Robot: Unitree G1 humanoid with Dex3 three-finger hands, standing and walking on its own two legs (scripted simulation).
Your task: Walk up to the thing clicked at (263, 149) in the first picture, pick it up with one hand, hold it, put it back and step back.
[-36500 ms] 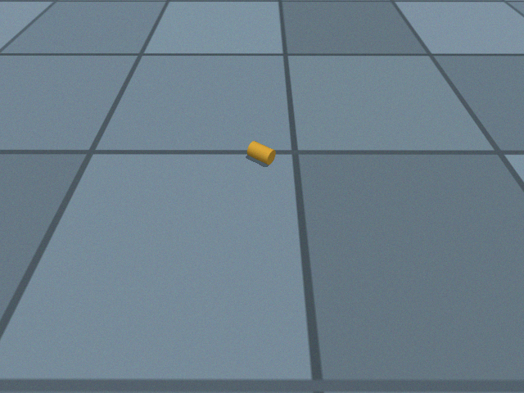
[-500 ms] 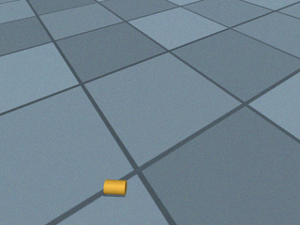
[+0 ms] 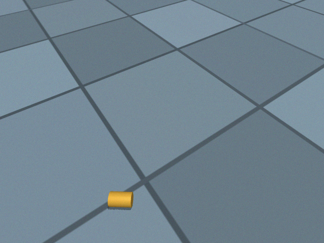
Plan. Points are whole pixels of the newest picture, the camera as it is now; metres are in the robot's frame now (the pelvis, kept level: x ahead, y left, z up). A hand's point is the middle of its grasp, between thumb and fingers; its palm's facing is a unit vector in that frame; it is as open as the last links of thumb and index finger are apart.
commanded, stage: stand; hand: left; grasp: from above
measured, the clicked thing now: (121, 199) +0.47 +0.27 -0.73
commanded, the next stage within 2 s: step back in 1.00 s
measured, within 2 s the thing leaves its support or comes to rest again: neither
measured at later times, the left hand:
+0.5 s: hand out of the picture +0.09 +0.25 -0.15, palm faces +0.01 -0.94 -0.34, open 7.3 cm
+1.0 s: hand out of the picture +0.09 +0.24 -0.15, palm faces +0.00 -0.94 -0.34, open 7.3 cm
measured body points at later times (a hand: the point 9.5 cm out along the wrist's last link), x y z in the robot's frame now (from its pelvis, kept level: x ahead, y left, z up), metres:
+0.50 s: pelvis +0.02 +0.00 +0.00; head +0.03 -0.01 +0.45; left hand +0.09 +0.30 -0.13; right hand +0.09 -0.30 -0.14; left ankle +0.00 +0.14 -0.74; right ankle +0.03 -0.14 -0.74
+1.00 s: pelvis +0.01 -0.01 +0.00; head +0.02 -0.01 +0.45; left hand +0.09 +0.29 -0.13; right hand +0.08 -0.31 -0.14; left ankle +0.00 +0.14 -0.74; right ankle +0.03 -0.14 -0.74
